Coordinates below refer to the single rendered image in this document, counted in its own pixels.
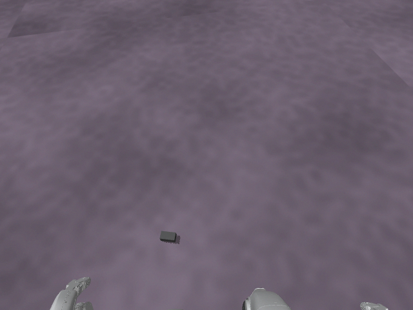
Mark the small box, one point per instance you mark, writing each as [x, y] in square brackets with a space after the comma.
[168, 236]

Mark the left robot hand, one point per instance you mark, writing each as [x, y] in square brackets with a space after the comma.
[66, 299]

